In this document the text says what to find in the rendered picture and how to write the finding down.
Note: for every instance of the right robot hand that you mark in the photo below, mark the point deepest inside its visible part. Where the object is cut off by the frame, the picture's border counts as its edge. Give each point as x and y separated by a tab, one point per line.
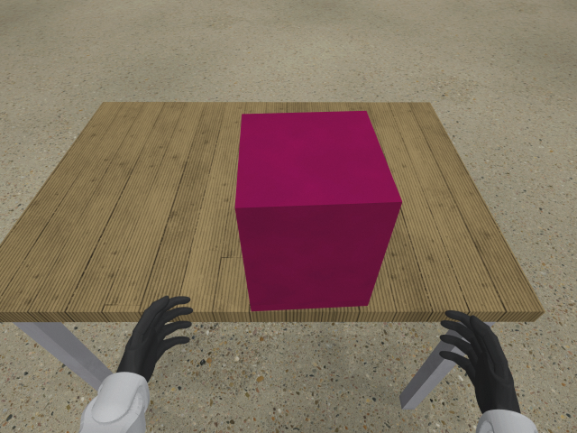
487	366

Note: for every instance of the left robot hand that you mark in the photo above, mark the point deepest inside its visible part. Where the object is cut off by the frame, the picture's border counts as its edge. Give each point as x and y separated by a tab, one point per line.
146	345

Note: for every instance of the left robot forearm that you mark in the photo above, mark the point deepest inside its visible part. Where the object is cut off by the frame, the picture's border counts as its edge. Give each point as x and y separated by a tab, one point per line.
119	407

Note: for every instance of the carton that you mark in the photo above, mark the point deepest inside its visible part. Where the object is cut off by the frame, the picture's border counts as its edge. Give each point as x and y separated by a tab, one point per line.
315	205

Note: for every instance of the table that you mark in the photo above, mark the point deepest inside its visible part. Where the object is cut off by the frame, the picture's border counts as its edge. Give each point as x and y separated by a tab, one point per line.
142	206

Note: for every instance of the right robot forearm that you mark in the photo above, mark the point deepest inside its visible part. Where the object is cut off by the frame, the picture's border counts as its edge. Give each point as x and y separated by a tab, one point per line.
505	421

